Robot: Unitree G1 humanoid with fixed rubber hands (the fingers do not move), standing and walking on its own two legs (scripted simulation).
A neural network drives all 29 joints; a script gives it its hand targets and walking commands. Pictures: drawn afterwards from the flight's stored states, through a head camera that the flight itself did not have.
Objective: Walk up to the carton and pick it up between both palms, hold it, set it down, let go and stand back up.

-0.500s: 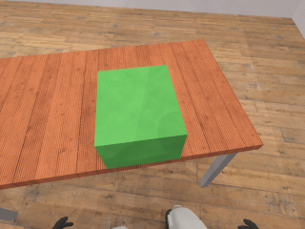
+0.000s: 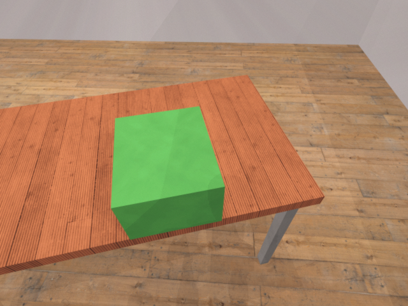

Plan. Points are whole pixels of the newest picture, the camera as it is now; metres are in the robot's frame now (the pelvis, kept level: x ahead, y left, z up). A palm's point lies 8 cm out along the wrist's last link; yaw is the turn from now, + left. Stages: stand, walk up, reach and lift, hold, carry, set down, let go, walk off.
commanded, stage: walk up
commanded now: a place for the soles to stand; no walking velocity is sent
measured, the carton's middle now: (167, 168) +0.45 +0.10 -0.04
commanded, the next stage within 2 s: none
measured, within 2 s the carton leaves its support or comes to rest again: neither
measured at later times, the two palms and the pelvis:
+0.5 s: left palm out of the picture +0.02 +0.27 -0.13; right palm out of the picture -0.02 -0.23 -0.14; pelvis -0.01 +0.02 +0.00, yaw +2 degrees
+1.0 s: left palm out of the picture -0.02 +0.29 -0.12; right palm out of the picture +0.03 -0.24 -0.13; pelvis -0.05 +0.02 -0.01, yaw +8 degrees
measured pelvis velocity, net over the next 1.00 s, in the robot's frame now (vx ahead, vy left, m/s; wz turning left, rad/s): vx -0.05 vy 0.02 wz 0.14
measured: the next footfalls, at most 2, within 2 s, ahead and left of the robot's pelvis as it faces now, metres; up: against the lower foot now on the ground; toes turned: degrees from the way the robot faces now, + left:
none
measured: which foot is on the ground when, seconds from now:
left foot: down 0.00-1.00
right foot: down 0.00-1.00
